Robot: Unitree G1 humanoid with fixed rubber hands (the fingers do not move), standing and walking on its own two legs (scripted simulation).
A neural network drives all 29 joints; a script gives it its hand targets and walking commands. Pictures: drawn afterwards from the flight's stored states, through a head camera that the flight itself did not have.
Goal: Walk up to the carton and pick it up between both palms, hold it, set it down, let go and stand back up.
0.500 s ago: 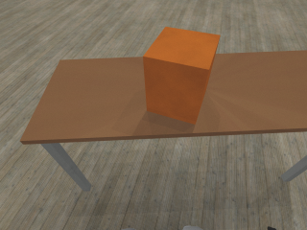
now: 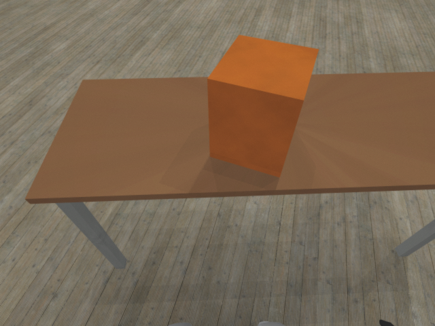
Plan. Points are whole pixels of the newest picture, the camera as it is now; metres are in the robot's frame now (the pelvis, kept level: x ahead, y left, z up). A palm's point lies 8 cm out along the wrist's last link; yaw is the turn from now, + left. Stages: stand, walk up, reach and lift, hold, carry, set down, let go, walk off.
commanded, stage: walk up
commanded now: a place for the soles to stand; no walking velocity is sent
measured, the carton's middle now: (259, 107) +0.62 -0.09 +0.03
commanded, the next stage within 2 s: none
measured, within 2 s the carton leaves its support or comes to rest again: neither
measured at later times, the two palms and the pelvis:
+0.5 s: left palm out of the picture +0.06 +0.32 -0.10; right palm out of the picture +0.08 -0.30 -0.10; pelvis +0.00 +0.01 +0.00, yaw +0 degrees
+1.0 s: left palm out of the picture +0.07 +0.32 -0.10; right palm out of the picture +0.09 -0.30 -0.10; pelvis +0.00 +0.01 +0.00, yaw +0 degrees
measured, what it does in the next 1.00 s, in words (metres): steps on the spot: right foot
